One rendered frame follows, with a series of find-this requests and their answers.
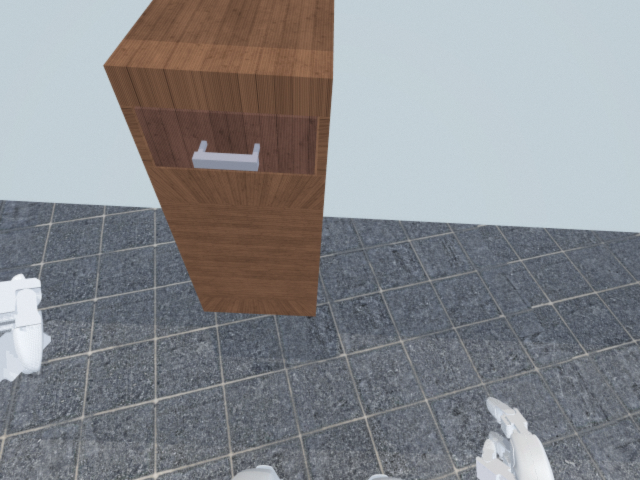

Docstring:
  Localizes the cabinet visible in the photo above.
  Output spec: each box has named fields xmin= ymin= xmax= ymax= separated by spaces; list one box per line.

xmin=103 ymin=0 xmax=334 ymax=317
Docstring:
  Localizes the robot right hand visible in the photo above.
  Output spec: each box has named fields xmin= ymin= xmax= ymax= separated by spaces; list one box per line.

xmin=476 ymin=397 xmax=554 ymax=480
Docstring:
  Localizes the drawer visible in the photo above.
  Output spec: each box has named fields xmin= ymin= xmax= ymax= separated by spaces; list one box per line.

xmin=134 ymin=106 xmax=318 ymax=175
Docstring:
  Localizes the robot left hand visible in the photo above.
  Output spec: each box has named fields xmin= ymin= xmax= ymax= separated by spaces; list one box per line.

xmin=0 ymin=274 xmax=51 ymax=382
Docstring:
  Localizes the handle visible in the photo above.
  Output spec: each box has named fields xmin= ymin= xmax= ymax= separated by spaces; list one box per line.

xmin=192 ymin=141 xmax=260 ymax=171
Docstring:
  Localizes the left robot shin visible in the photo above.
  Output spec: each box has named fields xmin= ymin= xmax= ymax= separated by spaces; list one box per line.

xmin=256 ymin=465 xmax=278 ymax=476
